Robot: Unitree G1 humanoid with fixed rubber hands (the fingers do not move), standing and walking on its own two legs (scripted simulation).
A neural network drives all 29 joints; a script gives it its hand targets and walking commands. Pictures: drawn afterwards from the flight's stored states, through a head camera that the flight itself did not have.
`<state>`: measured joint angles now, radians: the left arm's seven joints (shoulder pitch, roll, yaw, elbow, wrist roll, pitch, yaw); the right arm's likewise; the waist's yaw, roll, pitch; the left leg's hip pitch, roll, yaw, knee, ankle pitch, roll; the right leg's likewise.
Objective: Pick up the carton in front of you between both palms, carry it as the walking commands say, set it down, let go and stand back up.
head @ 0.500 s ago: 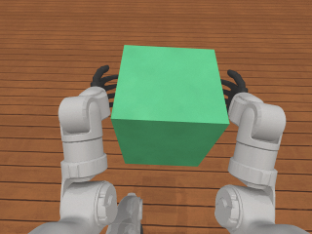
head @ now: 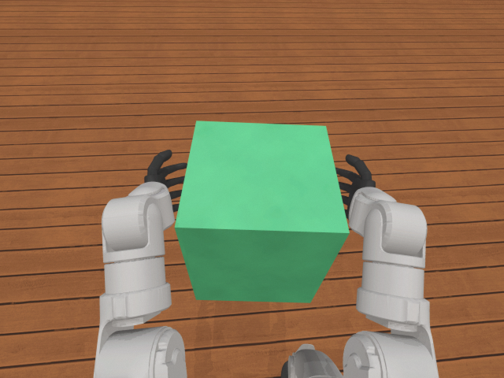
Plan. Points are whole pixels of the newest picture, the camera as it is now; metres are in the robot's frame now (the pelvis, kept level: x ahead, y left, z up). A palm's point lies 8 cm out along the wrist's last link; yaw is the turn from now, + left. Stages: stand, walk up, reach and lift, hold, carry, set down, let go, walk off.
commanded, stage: carry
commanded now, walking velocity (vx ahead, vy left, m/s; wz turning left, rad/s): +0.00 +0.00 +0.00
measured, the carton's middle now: (257, 218) +0.36 +0.00 +0.02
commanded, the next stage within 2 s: hold in 1.90 s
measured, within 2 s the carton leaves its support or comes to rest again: neither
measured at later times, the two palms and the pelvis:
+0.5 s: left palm (177, 128) +0.49 +0.14 +0.11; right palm (346, 128) +0.50 -0.16 +0.11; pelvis +0.16 -0.01 -0.01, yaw +0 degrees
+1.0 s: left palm (172, 166) +0.45 +0.15 +0.05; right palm (335, 170) +0.45 -0.14 +0.05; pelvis +0.16 +0.00 -0.01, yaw +0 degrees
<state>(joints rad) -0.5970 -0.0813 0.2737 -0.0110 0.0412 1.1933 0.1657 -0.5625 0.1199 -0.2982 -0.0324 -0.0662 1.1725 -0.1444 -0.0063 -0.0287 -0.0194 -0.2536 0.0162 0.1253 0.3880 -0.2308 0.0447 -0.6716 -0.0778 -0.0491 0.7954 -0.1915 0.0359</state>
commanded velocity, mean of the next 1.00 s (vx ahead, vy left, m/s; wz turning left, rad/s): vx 0.00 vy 0.00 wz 0.00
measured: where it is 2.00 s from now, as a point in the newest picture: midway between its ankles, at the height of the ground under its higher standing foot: outside the picture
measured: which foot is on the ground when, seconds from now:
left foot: down 0.00-0.12, up 0.14-0.30, down 0.32-1.00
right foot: up 0.00-0.08, down 0.10-1.00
